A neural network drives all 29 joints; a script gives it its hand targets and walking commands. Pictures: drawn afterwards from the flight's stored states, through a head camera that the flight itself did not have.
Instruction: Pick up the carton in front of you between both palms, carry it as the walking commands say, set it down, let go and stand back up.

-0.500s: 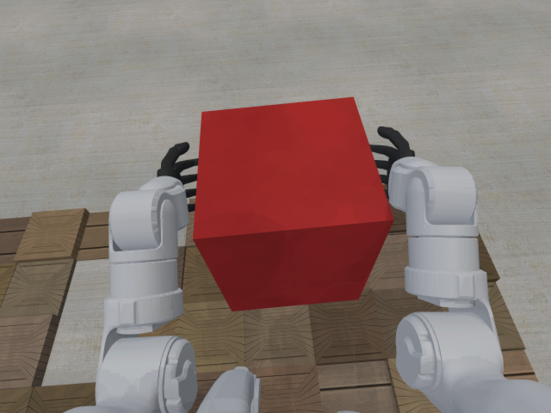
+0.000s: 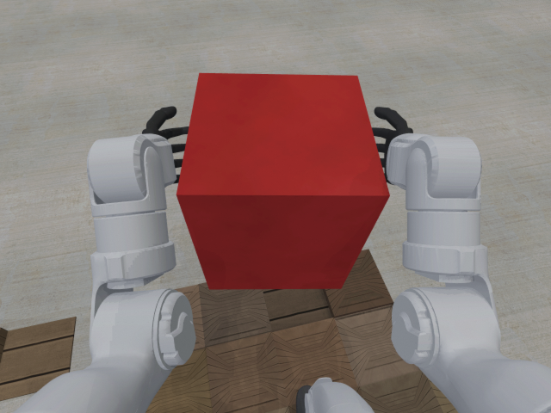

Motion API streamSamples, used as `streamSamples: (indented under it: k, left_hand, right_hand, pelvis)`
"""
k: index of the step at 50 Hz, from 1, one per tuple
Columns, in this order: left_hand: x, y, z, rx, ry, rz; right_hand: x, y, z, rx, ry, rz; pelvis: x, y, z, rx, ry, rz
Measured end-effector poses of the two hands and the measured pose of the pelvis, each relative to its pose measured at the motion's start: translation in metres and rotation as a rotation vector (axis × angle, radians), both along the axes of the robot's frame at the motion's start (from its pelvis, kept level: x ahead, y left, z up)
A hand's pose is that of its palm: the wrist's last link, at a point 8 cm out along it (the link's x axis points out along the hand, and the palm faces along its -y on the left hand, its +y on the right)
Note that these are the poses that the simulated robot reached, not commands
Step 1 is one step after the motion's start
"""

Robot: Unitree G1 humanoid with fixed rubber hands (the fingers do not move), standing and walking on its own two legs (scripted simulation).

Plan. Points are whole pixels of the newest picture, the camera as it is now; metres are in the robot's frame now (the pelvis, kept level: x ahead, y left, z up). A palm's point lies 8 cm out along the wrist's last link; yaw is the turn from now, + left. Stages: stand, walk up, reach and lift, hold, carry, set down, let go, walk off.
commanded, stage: carry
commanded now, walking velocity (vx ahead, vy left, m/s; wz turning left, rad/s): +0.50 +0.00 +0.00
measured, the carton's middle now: (277, 191) +0.39 -0.03 +0.09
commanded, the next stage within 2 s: none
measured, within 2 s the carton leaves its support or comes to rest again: neither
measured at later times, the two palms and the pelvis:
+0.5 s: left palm (153, 82) +0.66 +0.17 +0.11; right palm (309, 64) +0.69 -0.13 +0.11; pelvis +0.32 +0.00 -0.01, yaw +1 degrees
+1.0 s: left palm (185, 6) +0.99 +0.13 +0.10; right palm (304, 5) +0.99 -0.17 +0.10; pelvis +0.64 -0.01 -0.05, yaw +2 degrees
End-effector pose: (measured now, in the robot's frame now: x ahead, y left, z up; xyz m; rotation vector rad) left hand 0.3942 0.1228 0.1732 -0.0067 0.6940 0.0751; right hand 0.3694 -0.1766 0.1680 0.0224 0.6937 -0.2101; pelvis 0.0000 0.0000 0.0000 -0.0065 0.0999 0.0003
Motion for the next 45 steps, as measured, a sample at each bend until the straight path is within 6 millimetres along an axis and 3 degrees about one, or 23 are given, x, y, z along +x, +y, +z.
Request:
streamSamples:
  k: [4, 11, 18, 22, 26, 32, 38, 45]
  left_hand:
    - [0.052, -0.007, -0.002, 0.034, -0.022, 0.029]
    - [0.101, 0.013, -0.040, 0.048, 0.118, 0.117]
    - [0.167, 0.033, -0.054, 0.037, 0.095, 0.165]
    - [0.220, 0.043, -0.059, 0.032, 0.062, 0.155]
    - [0.287, 0.053, -0.066, 0.019, 0.030, 0.116]
    - [0.368, 0.047, -0.081, 0.019, 0.102, 0.040]
    - [0.442, 0.032, -0.070, 0.018, 0.070, 0.007]
    - [0.529, 0.020, -0.055, 0.021, -0.006, 0.031]
  right_hand:
    - [0.065, -0.007, -0.007, 0.016, -0.021, 0.040]
    - [0.149, 0.013, -0.039, 0.026, 0.118, 0.133]
    - [0.228, 0.034, -0.052, 0.035, 0.095, 0.162]
    - [0.278, 0.044, -0.054, 0.030, 0.062, 0.151]
    - [0.334, 0.053, -0.056, -0.003, 0.031, 0.127]
    - [0.390, 0.046, -0.073, -0.033, 0.105, 0.079]
    - [0.447, 0.032, -0.065, -0.024, 0.074, 0.022]
    - [0.542, 0.020, -0.052, -0.004, -0.004, 0.033]
  pelvis:
    - [0.058, -0.014, -0.016, -0.001, -0.010, 0.010]
    - [0.129, -0.029, 0.000, 0.027, 0.000, 0.022]
    - [0.208, -0.026, 0.004, 0.031, 0.001, 0.023]
    - [0.264, -0.015, -0.002, 0.011, -0.006, 0.022]
    - [0.332, 0.000, -0.016, 0.008, -0.029, 0.021]
    - [0.398, 0.015, -0.006, 0.004, -0.010, 0.015]
    - [0.459, 0.020, 0.001, -0.001, -0.003, 0.011]
    - [0.553, 0.007, -0.012, 0.033, -0.011, 0.015]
